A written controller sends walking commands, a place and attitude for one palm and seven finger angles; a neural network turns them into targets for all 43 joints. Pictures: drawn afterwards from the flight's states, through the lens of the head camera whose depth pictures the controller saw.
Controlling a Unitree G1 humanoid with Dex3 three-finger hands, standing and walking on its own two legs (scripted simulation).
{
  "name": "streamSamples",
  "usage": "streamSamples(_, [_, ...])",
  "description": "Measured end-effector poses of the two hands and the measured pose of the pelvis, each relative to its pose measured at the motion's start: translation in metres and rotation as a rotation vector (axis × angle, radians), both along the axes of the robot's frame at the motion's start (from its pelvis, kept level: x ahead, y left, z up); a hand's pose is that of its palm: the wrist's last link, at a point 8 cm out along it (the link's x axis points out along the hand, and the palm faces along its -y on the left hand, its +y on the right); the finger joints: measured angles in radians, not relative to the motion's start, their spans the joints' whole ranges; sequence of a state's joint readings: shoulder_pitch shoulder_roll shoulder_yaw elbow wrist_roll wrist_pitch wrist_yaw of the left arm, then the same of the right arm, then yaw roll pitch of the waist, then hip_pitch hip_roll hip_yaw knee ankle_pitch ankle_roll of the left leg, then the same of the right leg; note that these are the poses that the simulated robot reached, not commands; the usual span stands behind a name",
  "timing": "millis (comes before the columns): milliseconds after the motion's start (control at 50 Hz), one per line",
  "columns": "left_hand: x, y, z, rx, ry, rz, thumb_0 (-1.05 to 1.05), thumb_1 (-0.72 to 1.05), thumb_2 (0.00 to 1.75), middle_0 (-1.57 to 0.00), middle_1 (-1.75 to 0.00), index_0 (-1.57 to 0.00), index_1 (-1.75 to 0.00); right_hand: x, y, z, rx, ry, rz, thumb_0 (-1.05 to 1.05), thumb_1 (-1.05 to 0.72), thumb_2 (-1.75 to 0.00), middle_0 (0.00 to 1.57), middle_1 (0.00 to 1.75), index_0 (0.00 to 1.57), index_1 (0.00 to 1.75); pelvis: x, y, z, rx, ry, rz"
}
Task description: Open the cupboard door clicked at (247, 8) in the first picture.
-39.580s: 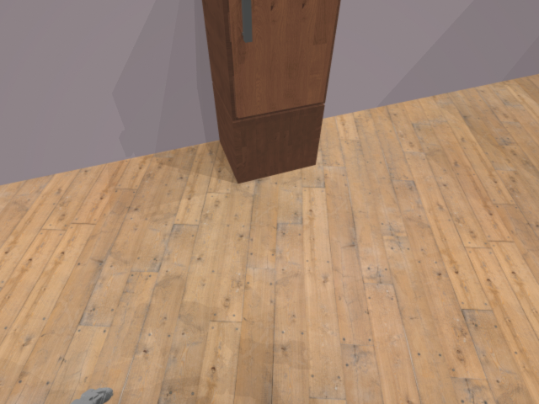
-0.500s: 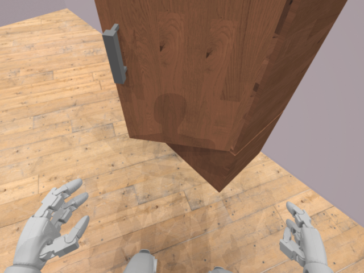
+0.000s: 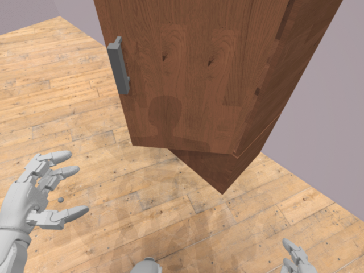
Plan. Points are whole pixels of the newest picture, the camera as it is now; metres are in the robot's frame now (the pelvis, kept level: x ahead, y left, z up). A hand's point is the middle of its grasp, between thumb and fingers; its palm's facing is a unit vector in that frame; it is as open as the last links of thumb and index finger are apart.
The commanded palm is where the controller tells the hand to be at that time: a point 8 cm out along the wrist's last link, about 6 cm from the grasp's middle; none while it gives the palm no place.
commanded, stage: raise the hand with hooked fingers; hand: left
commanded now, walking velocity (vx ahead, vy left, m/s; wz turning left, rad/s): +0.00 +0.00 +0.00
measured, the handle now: (121, 65) +0.59 +0.20 +0.12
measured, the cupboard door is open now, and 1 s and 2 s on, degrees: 39 39 39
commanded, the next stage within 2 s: move the hooked fingers beside the handle in 1.16 s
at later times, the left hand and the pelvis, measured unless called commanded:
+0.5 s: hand (45, 168) +0.28 +0.27 +0.12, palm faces +0.00 -1.00 -0.05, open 13.9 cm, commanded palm +0.25 +0.32 +0.13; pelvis +0.01 +0.00 +0.02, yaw +1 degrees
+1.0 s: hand (57, 151) +0.30 +0.25 +0.13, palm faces +0.00 -1.00 -0.01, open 14.0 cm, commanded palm +0.27 +0.30 +0.14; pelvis +0.01 -0.02 +0.03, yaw +0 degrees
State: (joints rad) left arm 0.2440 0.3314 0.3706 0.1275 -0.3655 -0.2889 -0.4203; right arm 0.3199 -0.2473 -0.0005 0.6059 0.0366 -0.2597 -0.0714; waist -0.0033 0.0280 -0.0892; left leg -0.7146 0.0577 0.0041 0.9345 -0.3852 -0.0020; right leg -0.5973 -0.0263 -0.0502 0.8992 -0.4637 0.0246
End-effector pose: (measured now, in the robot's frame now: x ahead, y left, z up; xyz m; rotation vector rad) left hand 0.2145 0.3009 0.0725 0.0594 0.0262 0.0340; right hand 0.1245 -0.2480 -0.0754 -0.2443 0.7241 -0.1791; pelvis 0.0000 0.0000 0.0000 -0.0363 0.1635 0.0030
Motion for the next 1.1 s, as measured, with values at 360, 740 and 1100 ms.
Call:
streamSamples(360, [0.031,0.027,0.033,-0.03,0.006,-0.024,0.0,-0.4,0.34,-0.29,-1.14,-0.29,-1.14,0.053,0.029,0.04,0.003,-0.159,0.087,0.01,-0.9,-0.9,0.2,0.3,0.2,0.3,0.004,0.009,0.017,-0.007,-0.064,0.017])
streamSamples(740, [0.066,0.024,0.072,-0.022,-0.012,-0.044,-0.01,-0.5,0.3,-0.3,-1.2,-0.3,-1.2,0.03,-0.004,0.031,-0.004,-0.044,0.033,0.02,-0.9,-0.9,0.2,0.3,0.21,0.3,0.012,-0.009,0.029,0.009,-0.086,0.014])
streamSamples(1100, [0.066,0.004,0.068,-0.039,-0.044,-0.035,-0.01,-0.5,0.3,-0.3,-1.2,-0.3,-1.2,0.03,-0.023,0.033,-0.006,-0.053,0.007,0.02,-0.9,-0.9,0.2,0.3,0.2,0.3,0.013,-0.021,0.03,0.021,-0.091,0.001])
